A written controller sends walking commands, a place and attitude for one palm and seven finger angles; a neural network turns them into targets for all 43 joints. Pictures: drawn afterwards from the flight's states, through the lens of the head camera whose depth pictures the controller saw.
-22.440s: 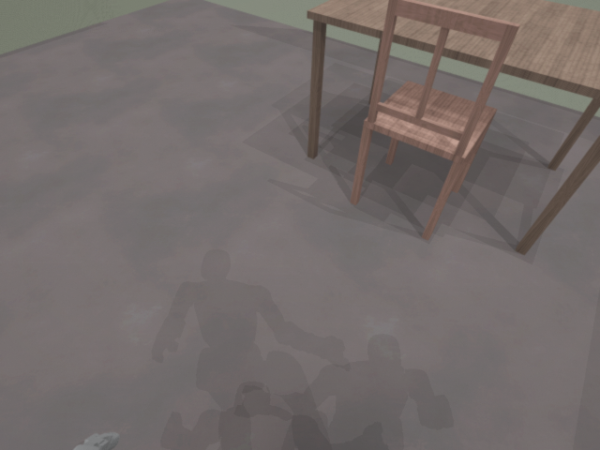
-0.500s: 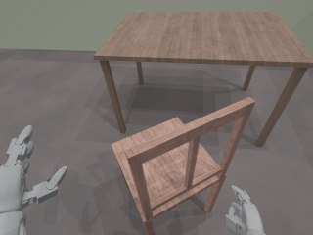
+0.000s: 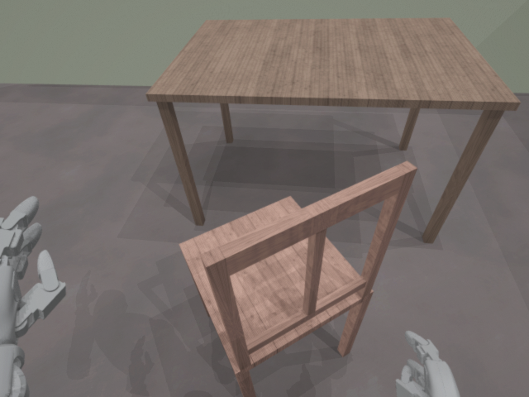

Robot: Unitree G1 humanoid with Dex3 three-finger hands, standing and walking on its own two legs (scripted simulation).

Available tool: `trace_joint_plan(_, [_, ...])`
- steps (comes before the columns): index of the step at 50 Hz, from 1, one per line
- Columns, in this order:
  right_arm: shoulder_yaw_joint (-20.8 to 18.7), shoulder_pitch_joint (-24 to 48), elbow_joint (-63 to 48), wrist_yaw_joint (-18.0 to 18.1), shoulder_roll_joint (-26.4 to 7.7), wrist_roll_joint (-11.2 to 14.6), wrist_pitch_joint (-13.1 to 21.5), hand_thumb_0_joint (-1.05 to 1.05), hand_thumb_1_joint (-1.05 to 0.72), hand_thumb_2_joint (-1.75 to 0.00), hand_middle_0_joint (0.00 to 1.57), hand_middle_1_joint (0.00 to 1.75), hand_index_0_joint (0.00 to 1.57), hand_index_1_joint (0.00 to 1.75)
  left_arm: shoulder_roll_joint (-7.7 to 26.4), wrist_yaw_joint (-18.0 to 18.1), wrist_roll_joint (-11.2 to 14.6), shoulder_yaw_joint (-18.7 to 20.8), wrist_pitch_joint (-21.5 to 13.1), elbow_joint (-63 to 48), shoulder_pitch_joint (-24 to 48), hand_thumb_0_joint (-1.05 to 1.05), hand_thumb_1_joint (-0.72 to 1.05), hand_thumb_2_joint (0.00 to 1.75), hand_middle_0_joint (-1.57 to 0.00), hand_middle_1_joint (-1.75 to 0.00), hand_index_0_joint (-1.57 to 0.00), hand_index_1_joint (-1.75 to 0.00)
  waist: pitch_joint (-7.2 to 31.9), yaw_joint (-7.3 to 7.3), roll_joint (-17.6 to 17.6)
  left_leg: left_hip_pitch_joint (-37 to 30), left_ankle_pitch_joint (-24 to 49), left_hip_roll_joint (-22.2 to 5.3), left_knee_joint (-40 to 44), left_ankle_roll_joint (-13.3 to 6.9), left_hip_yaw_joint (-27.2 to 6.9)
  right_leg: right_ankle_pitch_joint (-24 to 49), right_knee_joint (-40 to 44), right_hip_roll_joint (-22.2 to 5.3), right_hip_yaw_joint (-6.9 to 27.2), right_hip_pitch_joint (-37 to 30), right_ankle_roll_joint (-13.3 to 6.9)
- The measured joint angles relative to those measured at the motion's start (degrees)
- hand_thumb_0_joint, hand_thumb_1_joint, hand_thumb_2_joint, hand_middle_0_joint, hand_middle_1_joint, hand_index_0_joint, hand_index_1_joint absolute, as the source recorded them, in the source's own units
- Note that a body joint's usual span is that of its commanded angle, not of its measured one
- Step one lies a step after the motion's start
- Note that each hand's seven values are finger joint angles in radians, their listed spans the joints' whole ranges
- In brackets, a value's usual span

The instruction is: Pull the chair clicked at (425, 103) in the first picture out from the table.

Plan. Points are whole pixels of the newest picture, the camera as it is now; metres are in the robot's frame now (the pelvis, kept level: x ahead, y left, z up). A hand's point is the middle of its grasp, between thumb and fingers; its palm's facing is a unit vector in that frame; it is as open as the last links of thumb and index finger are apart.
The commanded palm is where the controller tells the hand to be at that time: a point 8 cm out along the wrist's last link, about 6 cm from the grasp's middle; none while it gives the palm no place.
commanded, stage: step back with the hand held close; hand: left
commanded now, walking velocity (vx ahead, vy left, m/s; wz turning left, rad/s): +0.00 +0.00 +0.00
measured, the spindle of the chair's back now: (312, 275) +0.37 -0.04 -0.08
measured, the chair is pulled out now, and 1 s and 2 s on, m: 0.53 0.53 0.53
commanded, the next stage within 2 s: stop stepping back and stand still in 1.68 s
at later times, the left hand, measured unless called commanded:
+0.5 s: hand (37, 324) +0.15 +0.27 +0.14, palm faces +0.36 -0.79 -0.50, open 7.4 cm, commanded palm +0.09 +0.31 +0.17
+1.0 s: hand out of the picture +0.11 +0.29 +0.15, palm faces +0.44 -0.76 -0.48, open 7.4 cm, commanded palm +0.04 +0.32 +0.17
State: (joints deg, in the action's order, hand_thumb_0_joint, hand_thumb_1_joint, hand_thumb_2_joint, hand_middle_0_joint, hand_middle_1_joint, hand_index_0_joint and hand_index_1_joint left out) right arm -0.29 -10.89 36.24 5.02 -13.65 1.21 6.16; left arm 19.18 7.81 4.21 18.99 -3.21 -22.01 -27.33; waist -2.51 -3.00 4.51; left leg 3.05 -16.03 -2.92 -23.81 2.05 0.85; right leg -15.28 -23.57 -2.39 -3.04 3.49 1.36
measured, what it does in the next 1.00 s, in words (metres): shifts its weight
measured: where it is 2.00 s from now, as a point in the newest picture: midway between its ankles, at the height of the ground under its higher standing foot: outside the picture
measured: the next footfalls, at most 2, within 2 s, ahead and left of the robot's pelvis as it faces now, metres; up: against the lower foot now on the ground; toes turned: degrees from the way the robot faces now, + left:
right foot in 1.60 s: -0.23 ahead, -0.13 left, +0.00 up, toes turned -1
left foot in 1.86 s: -0.22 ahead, +0.09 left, +0.00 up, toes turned +1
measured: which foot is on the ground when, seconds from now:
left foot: down 0.00-1.00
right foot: down 0.00-1.00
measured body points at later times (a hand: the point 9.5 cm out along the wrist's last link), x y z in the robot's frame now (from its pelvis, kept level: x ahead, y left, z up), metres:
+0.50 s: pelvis -0.05 +0.01 +0.00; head -0.01 +0.01 +0.44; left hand +0.13 +0.31 +0.17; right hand +0.14 -0.23 -0.09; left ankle -0.03 +0.14 -0.74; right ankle -0.02 -0.13 -0.74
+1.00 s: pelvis -0.10 +0.02 -0.02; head -0.07 +0.03 +0.43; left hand +0.08 +0.33 +0.18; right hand +0.08 -0.22 -0.09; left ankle -0.03 +0.14 -0.74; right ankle -0.02 -0.13 -0.74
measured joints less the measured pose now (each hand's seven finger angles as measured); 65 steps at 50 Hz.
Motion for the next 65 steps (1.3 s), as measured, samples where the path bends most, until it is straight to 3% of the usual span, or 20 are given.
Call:
trace_joint_plan(9, [0.32,0.87,-0.92,-0.34,0.18,0.11,0.07,0.02,-0.91,-0.9,0.2,0.3,0.2,0.3,-0.04,-0.57,0.13,0.83,-0.95,-0.12,1.77,0.01,0.89,0.9,-0.21,-0.3,-0.21,-0.3,0.06,0.0,0.52,1.34,0.34,-0.32,-0.99,0.03,-0.41,0.71,0.04,0.32,-0.34,0.71,-0.1])
trace_joint_plan(14, [0.3,2.77,-2.63,-1.43,0.05,-0.16,-1.76,0.02,-0.91,-0.9,0.2,0.3,0.2,0.3,1.8,-0.59,-0.02,4.21,-4.74,-2.05,0.53,0.01,0.89,0.9,-0.21,-0.3,-0.21,-0.3,-0.5,1.92,0.15,6.26,0.62,-0.34,-3.16,-0.17,-0.59,1.86,-0.69,0.34,-0.36,4.97,0.12])
trace_joint_plan(19, [-0.62,2.73,-3.72,-1.31,-0.03,-0.24,-3.75,0.02,-0.91,-0.9,0.2,0.3,0.2,0.3,2.05,-0.89,-0.31,2.66,-4.3,-4.55,-5.69,0.01,0.9,0.9,-0.21,-0.3,-0.21,-0.3,-0.74,3.03,-0.75,9.14,1.48,0.51,-3.56,-0.91,0.18,2.65,-1.66,-0.53,0.49,8.34,0.83])
trace_joint_plan(28, [-0.49,1.27,-2.91,-0.18,1.53,-0.21,-3.28,0.02,-0.91,-0.9,0.2,0.3,0.2,0.3,4.17,0.83,-0.16,3.89,-4.22,-8.45,-6.11,0.01,0.89,0.9,-0.22,-0.3,-0.21,-0.3,-1.4,2.22,-3.68,13.26,2.3,0.9,-6.44,-1.3,-0.19,3.56,-4.16,-0.96,0.38,12.11,1.07])
trace_joint_plan(41, [0.24,-0.19,-3.5,-0.34,1.7,-0.48,-0.62,0.02,-0.9,-0.9,0.2,0.3,0.2,0.3,3.42,2.18,-1.08,4.69,-5.78,-9.6,-5.43,0.01,0.89,0.9,-0.21,-0.3,-0.21,-0.3,0.28,2.85,-2.94,19.29,2.52,0.06,-11.37,-1.5,-1.56,5.5,-5.63,-0.03,-0.62,16.16,0.74])
trace_joint_plan(51, [0.15,-1.18,-3.21,-0.3,1.85,-0.4,0.71,0.02,-0.9,-0.9,0.2,0.3,0.2,0.3,5.21,2.58,-1.27,6.85,-6.55,-10.21,-5.32,0.01,0.89,0.9,-0.21,-0.3,-0.21,-0.3,-0.88,3.66,-4.41,20.63,3.47,0.95,-12.11,-1.85,-1.62,5.77,-7.53,-0.01,0.87,17.93,0.75])
trace_joint_plan(57, [-0.01,-0.19,-2.83,-0.94,2.54,-0.54,1.58,0.02,-0.9,-0.9,0.2,0.3,0.2,0.3,4.84,2.07,-1.72,7.55,-8.04,-11.3,-4.96,0.01,0.89,0.9,-0.21,-0.3,-0.21,-0.3,-1.49,3.17,-3.88,22.75,1.28,0.2,-16.11,-1.39,-2.31,3.81,-11.41,0.71,0.41,19.91,0.44])
trace_joint_plan(62, [-0.74,1.09,-0.67,-1.42,1.76,-1.34,0.69,0.02,-0.9,-0.9,0.2,0.3,0.2,0.3,3.51,2.22,-1.75,5.75,-8.78,-12.53,-4.29,0.01,0.89,0.9,-0.21,-0.3,-0.21,-0.3,-0.83,3.3,-4.22,23.39,-4.71,1.81,-19.54,-1.28,-2.73,4.6,-10.78,0.08,0.57,20.58,0.45])
trace_joint_plan(65, [-1.09,1.68,-0.25,-1.05,1.78,-1.25,-0.24,0.02,-0.91,-0.9,0.2,0.3,0.2,0.3,4.51,2.22,-1.67,6.33,-9.1,-12.92,-4.31,0.01,0.89,0.9,-0.22,-0.3,-0.21,-0.3,-0.8,3.85,-5.11,21.95,1.42,2.39,-15.79,-2.35,-2.43,5.14,-10.34,-0.49,0.64,20.87,0.95])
